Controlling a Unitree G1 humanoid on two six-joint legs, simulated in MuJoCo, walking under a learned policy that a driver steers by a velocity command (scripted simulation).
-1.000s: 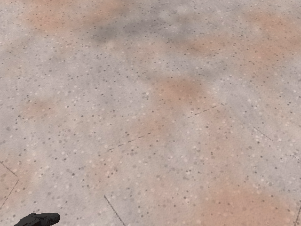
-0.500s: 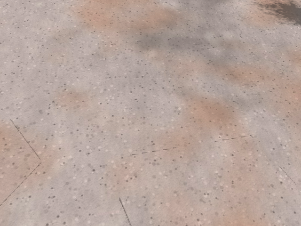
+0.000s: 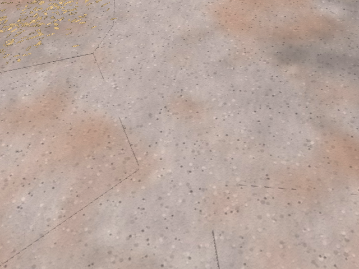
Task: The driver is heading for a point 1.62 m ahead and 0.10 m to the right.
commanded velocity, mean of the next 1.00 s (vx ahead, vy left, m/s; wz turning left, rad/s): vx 0.05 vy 0.00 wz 0.23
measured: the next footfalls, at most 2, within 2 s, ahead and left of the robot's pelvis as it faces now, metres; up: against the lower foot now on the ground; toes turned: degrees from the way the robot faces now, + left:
left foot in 0.22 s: +0.03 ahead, +0.16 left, +0.00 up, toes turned +9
right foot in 0.62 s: +0.05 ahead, -0.08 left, +0.00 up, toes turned +11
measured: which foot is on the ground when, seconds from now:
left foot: up 0.00-0.20, down 0.22-1.00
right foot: down 0.00-0.22, up 0.24-0.60, down 0.62-1.00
